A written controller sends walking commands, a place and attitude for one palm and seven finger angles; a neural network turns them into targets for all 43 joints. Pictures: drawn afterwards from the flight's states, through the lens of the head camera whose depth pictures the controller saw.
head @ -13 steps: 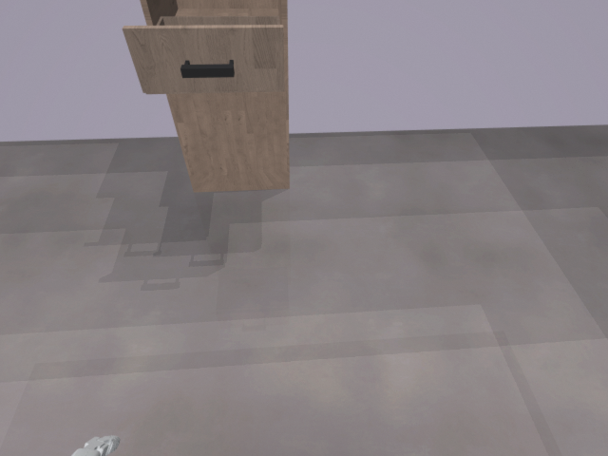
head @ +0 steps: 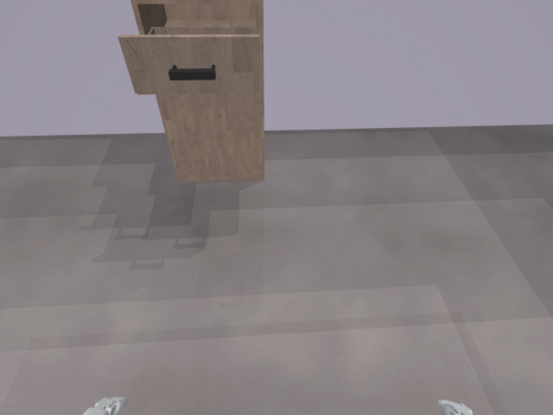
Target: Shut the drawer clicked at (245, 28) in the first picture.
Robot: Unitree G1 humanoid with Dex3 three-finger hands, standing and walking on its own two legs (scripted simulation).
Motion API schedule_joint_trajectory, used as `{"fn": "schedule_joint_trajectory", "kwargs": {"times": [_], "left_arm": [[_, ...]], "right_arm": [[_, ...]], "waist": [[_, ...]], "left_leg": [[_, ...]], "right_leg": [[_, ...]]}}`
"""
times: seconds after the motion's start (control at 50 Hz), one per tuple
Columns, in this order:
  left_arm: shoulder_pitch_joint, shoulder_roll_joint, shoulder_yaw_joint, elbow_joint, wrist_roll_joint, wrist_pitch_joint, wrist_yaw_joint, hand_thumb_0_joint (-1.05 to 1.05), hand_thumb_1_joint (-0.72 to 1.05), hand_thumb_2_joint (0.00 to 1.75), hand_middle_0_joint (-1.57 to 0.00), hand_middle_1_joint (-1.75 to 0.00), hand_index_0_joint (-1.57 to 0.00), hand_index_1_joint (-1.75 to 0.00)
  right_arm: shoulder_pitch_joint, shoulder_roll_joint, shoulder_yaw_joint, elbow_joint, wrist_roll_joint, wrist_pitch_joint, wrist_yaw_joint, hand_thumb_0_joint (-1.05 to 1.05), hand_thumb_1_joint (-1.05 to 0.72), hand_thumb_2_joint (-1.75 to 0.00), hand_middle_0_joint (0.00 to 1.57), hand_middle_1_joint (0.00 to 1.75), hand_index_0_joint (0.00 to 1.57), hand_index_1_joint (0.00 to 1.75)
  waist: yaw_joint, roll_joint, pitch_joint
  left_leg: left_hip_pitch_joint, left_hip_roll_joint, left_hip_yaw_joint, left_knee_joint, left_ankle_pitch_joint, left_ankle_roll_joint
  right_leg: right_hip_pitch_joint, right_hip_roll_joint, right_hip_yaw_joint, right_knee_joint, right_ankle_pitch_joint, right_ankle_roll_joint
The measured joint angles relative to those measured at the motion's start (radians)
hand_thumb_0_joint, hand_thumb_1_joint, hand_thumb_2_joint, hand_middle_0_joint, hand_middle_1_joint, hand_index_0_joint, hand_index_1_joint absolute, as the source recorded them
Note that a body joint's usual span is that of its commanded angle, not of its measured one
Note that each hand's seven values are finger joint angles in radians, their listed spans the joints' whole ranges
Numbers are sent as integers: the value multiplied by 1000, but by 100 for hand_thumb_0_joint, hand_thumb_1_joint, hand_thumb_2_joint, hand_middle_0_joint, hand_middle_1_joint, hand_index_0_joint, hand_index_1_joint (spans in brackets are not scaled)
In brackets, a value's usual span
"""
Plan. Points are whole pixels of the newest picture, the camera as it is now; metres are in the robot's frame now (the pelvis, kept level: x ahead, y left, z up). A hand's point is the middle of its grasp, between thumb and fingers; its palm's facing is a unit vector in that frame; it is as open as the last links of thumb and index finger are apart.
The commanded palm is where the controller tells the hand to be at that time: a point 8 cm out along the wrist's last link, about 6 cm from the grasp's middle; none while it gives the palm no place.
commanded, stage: stand and wait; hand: left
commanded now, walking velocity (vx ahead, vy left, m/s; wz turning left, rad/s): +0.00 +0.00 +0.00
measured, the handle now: (193, 71) +1.06 +0.33 +0.00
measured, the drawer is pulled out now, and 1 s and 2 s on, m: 0.30 0.30 0.30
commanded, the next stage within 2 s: look at it before walking up in 0.58 s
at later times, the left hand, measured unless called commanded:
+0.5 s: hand out of the picture +0.06 +0.24 -0.15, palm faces -0.03 -0.94 -0.34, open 7.4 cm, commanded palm none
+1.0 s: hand out of the picture +0.06 +0.23 -0.15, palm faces -0.05 -0.94 -0.33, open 7.4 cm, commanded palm none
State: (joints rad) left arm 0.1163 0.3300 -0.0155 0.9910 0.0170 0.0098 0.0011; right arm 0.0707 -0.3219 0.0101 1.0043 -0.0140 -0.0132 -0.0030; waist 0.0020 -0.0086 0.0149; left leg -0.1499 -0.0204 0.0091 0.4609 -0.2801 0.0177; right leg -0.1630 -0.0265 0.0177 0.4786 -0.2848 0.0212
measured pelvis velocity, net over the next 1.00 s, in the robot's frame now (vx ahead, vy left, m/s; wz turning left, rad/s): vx -0.02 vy -0.02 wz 0.00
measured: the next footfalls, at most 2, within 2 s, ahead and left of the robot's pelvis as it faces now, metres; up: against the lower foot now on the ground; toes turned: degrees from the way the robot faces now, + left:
right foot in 1.98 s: +0.35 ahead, -0.12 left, +0.00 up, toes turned -4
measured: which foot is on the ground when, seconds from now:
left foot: down 0.00-1.00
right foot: down 0.00-1.00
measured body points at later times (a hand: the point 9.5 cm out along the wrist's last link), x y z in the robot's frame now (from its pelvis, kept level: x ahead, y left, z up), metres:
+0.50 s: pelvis -0.02 -0.01 +0.00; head -0.02 -0.02 +0.45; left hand +0.06 +0.28 -0.13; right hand +0.05 -0.31 -0.13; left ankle -0.02 +0.11 -0.74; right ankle -0.02 -0.13 -0.74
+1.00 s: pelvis -0.02 -0.02 +0.01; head -0.02 -0.02 +0.46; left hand +0.06 +0.28 -0.13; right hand +0.05 -0.31 -0.13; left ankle -0.02 +0.11 -0.74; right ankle -0.02 -0.13 -0.74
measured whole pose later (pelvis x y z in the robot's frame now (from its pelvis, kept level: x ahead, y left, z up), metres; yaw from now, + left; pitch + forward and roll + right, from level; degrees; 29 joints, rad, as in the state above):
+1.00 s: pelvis -0.02 -0.02 +0.01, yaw +0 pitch -2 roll +0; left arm 0.13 0.34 -0.01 1.08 0.02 0.00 0.00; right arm 0.13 -0.34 0.01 1.12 -0.01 -0.01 0.00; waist -0.01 -0.01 0.04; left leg -0.14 0.01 0.00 0.38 -0.20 -0.01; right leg -0.16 0.00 0.01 0.39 -0.20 0.00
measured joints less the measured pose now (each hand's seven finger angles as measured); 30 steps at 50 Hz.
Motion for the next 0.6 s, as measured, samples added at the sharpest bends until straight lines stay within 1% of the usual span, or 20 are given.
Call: {"fn": "schedule_joint_trajectory", "kwargs": {"times": [0.32, 0.6], "left_arm": [[36, 11, 8, 67, -3, 1, 0, 1, 91, 90, -20, -30, -20, -30], [19, 12, 7, 87, -3, -7, -3, 1, 91, 90, -20, -30, -20, -30]], "right_arm": [[54, -18, -5, 81, 5, 8, -2, 1, -91, -89, 21, 30, 21, 30], [60, -19, -3, 111, 6, 5, 2, 1, -91, -89, 21, 30, 21, 30]], "waist": [[-4, 2, 25], [-10, 9, 20]], "left_leg": [[15, 16, -7, -45, 40, -17], [16, 25, -6, -72, 71, -24]], "right_leg": [[14, 16, -7, -44, 39, -15], [13, 24, -7, -70, 70, -22]]}}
